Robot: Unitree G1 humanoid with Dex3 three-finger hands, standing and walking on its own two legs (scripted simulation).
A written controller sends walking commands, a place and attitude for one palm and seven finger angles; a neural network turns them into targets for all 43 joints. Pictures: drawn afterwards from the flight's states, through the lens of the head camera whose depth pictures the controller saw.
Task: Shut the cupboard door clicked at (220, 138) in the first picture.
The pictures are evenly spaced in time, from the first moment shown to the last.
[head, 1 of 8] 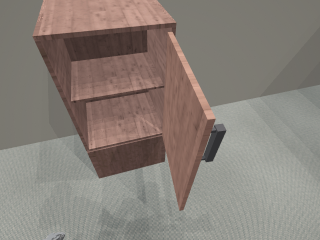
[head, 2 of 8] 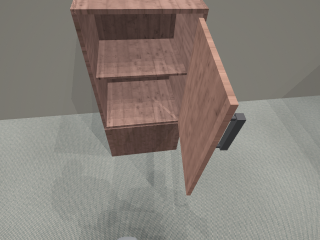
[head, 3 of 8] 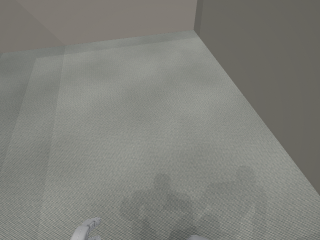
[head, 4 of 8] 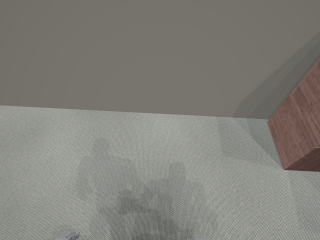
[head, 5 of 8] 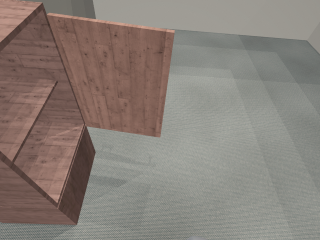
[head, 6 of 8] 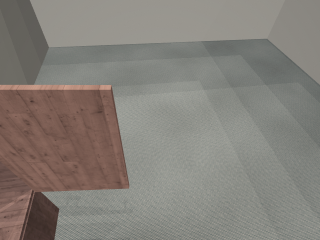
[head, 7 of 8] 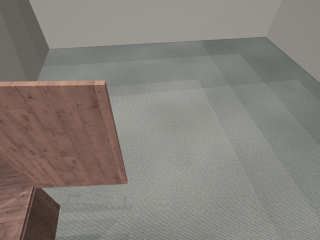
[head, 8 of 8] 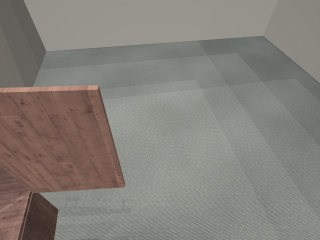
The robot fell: no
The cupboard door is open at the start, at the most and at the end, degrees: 83 83 83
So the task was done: no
